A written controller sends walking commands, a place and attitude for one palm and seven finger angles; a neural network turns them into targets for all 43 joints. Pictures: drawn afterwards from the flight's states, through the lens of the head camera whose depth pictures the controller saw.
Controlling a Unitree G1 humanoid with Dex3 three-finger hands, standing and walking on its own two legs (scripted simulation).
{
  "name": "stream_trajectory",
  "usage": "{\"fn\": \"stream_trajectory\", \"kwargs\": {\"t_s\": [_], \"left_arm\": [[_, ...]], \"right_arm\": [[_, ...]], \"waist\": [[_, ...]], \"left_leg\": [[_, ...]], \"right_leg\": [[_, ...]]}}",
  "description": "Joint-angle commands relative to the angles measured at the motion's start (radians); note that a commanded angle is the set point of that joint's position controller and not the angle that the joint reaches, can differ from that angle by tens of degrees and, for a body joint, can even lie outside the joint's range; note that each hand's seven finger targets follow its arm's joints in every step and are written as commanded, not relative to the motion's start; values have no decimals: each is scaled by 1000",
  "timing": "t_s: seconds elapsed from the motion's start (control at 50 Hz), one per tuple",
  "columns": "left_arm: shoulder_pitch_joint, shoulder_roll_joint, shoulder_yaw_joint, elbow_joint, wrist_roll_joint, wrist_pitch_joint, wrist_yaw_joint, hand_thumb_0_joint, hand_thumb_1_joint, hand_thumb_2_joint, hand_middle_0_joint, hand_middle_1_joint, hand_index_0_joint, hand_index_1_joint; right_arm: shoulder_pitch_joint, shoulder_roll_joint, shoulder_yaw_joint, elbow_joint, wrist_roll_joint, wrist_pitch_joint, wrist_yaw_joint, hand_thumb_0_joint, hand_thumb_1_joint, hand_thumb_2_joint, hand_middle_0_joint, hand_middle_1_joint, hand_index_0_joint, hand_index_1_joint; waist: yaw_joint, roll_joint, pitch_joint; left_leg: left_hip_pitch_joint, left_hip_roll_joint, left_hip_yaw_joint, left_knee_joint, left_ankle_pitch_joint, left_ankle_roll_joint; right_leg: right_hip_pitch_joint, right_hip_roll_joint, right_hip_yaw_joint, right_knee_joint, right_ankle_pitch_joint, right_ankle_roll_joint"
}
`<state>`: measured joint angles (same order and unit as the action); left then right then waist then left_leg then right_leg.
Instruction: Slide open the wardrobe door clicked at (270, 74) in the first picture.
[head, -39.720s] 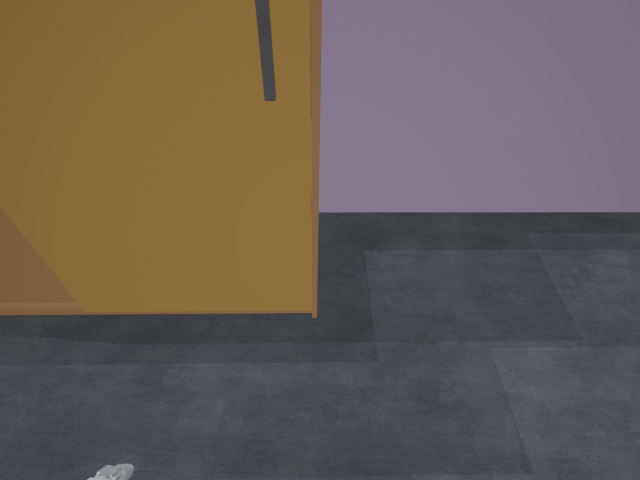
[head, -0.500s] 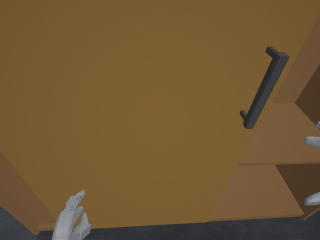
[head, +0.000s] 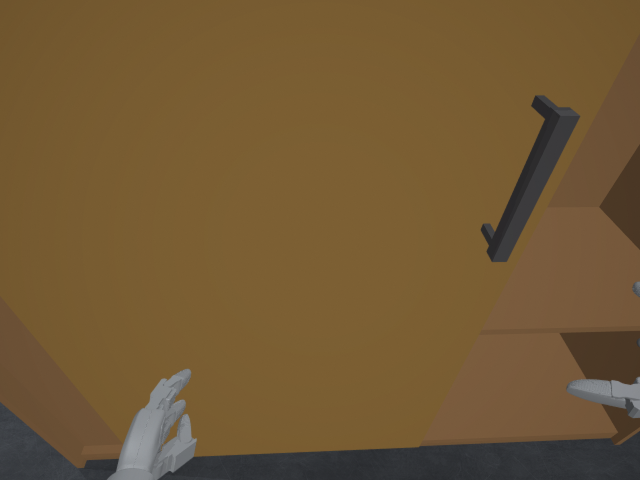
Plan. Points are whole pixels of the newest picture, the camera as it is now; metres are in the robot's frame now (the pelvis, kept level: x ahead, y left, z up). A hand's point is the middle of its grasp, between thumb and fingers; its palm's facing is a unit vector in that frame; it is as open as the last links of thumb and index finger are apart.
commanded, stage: draw the hand back to the body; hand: right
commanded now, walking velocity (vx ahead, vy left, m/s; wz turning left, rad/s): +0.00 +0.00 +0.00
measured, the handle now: (518, 185) +0.39 -0.24 +0.22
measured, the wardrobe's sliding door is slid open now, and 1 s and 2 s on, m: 0.62 0.62 0.62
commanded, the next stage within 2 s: step back with the hand held close in 0.92 s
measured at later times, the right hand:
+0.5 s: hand (601, 333) +0.21 -0.26 +0.18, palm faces +0.47 +0.80 -0.37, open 9.2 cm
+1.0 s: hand (596, 337) +0.21 -0.26 +0.17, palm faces +0.47 +0.81 -0.36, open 7.4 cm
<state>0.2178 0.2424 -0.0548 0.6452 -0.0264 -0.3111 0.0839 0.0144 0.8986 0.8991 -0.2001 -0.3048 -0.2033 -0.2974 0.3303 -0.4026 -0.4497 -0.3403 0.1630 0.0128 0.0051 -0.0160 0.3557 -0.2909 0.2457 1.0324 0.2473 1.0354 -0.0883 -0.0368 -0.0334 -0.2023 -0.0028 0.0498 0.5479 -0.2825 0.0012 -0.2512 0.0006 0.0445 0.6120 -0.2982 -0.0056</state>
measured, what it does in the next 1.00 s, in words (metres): stands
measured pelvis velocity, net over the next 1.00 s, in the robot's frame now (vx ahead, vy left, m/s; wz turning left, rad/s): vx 0.02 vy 0.01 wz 0.02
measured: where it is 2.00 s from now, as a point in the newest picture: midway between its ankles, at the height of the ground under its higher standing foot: outside the picture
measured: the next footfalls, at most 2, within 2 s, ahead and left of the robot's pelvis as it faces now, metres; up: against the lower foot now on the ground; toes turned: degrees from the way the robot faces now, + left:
none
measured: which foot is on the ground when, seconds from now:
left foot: down 0.00-1.00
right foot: down 0.00-1.00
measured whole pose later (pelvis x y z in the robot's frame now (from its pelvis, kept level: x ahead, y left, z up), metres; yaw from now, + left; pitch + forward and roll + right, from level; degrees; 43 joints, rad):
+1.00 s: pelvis +0.02 +0.01 +0.01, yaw +1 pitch -5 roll +1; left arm 0.20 0.21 -0.02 0.66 0.00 -0.15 0.09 0.01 0.90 0.90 -0.20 -0.30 -0.20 -0.30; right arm 0.44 -0.35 -0.34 -0.39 0.08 -0.07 -0.11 0.01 -0.89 -0.90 0.21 0.30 0.21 0.30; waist -0.09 -0.04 0.00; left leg -0.10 0.00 0.03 0.46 -0.27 0.00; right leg -0.13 0.00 0.02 0.49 -0.27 0.00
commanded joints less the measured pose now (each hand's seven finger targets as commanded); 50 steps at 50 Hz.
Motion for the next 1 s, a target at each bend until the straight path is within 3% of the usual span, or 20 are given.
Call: {"fn": "stream_trajectory", "kwargs": {"t_s": [0.0,0.1,0.16,0.26,0.36,0.52,0.64,0.68,0.72,0.78,0.86,0.92,0.98], "left_arm": [[-126,107,64,-138,8,-15,13,0,900,900,-200,-300,-200,-300],[-142,102,69,-131,13,10,16,0,900,900,-200,-300,-200,-300],[-149,106,73,-126,17,19,19,0,900,900,-200,-300,-200,-300],[-152,98,77,-130,16,46,15,0,900,900,-200,-300,-200,-300],[-151,91,78,-139,19,57,10,0,900,900,-200,-300,-200,-300],[-149,83,77,-150,20,80,12,0,900,900,-200,-300,-200,-300],[-154,79,75,-153,22,88,15,0,900,900,-200,-300,-200,-300],[-153,80,74,-149,25,87,17,0,900,900,-200,-300,-200,-300],[-153,80,75,-152,25,87,16,0,900,900,-200,-300,-200,-300],[-157,79,73,-150,25,92,15,0,900,900,-200,-300,-200,-300],[-162,82,76,-152,25,95,18,0,900,900,-200,-300,-200,-300],[-162,78,72,-151,27,94,18,0,900,900,-200,-300,-200,-300],[-160,79,72,-151,28,91,16,0,900,900,-200,-300,-200,-300]], "right_arm": [[-109,-208,-85,-213,-57,-131,-129,0,43,-445,232,853,232,853],[-106,-178,-39,-229,-80,-158,-150,0,-139,-533,226,746,226,746],[-74,-180,-44,-223,-84,-164,-154,0,-248,-585,223,683,223,683],[-6,-169,-49,-201,-82,-165,-147,0,-429,-673,216,576,216,576],[21,-161,-36,-259,-87,-172,-142,0,-610,-760,210,470,210,470],[23,-137,-4,-262,-87,-164,-137,0,-900,-900,200,300,200,300],[-5,-142,-5,-292,-88,-163,-137,0,-900,-900,200,300,200,300],[8,-133,3,-273,-90,-159,-138,0,-900,-900,200,300,200,300],[10,-142,-6,-280,-88,-158,-138,0,-900,-900,200,300,200,300],[17,-131,4,-256,-89,-149,-136,0,-900,-900,200,300,200,300],[12,-141,-6,-253,-85,-147,-133,0,-900,-900,200,300,200,300],[-16,-144,-2,-275,-90,-151,-135,0,-900,-900,200,300,200,300],[9,-137,1,-271,-91,-150,-136,0,-900,-900,200,300,200,300]], "waist": [[11,-63,-40],[12,-66,-24],[8,-16,-20],[1,11,-6],[-1,-52,-24],[8,1,10],[7,-44,-18],[9,-49,3],[6,-13,-17],[7,-30,8],[6,10,12],[7,-44,4],[4,-31,-4]], "left_leg": [[-27,44,-29,-112,-5,27],[-17,43,-24,-109,35,27],[-1,41,-19,-115,49,27],[22,41,-17,-126,103,25],[39,42,-21,-133,145,26],[22,40,-23,-152,149,20],[38,40,-28,-160,144,22],[36,42,-26,-165,164,22],[45,42,-25,-162,173,20],[41,41,-25,-170,164,20],[36,39,-26,-186,145,17],[39,40,-28,-181,129,20],[51,40,-24,-177,154,21]], "right_leg": [[8,-24,-2,-152,-6,-15],[42,-27,5,-171,48,-19],[51,-29,9,-182,73,-21],[63,-31,-5,-184,144,-19],[93,-30,-15,-184,192,-15],[102,-29,-25,-182,186,-19],[125,-23,-28,-187,184,-19],[122,-23,-27,-184,199,-22],[129,-24,-28,-184,204,-23],[121,-23,-30,-190,198,-23],[127,-25,-28,-193,185,-26],[132,-22,-27,-198,172,-22],[134,-25,-25,-199,196,-22]]}}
